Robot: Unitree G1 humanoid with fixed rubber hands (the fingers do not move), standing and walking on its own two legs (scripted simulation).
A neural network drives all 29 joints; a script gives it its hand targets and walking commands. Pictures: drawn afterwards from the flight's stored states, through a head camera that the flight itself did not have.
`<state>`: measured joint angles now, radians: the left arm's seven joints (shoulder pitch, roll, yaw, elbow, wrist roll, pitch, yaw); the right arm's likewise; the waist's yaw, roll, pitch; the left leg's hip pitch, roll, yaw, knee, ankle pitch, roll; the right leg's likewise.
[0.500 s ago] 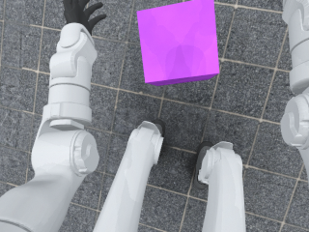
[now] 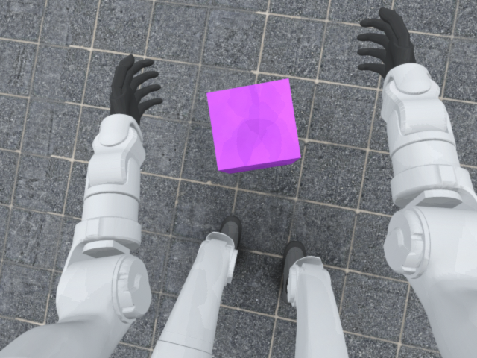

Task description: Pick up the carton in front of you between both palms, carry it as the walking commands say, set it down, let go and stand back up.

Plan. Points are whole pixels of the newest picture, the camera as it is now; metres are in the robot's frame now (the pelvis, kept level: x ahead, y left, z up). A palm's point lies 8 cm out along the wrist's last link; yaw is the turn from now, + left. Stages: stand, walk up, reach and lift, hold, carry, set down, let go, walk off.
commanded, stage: let go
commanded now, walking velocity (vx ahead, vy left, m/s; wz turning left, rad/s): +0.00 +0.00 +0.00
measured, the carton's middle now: (254, 133) +0.49 +0.10 -0.53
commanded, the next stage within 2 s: stand in 1.32 s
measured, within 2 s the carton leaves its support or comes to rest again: neither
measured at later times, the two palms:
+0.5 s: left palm (45, 220) +0.27 +0.27 +0.02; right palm (454, 201) +0.37 -0.16 +0.00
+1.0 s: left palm (59, 256) +0.24 +0.22 +0.05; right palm out of the picture +0.26 -0.24 +0.05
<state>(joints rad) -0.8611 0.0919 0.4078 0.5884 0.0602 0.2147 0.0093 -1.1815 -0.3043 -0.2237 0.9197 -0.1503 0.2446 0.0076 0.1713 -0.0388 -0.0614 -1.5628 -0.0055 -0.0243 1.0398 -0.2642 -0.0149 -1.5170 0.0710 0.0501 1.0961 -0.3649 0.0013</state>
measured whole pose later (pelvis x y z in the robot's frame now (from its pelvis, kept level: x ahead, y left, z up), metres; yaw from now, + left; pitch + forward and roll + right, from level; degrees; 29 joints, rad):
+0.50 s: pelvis +0.06 +0.02 +0.09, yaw +1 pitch +19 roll -1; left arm 0.00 0.19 0.04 0.42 -0.03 0.05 -0.09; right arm -0.22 -0.16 -0.16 0.60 -0.07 0.04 -0.06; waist 0.13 0.03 -0.02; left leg -0.74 -0.04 -0.02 0.67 -0.26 0.03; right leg -0.67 0.02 0.07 0.67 -0.34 0.02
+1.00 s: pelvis +0.09 -0.01 +0.12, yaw +2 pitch -1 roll +1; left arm 0.22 0.22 0.04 0.43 0.01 0.09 -0.07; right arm 0.24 -0.22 -0.04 0.44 0.01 0.09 0.06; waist 0.00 -0.03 0.06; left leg -0.17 -0.01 -0.06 0.41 -0.23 -0.02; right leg -0.10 0.04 0.04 0.43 -0.31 -0.04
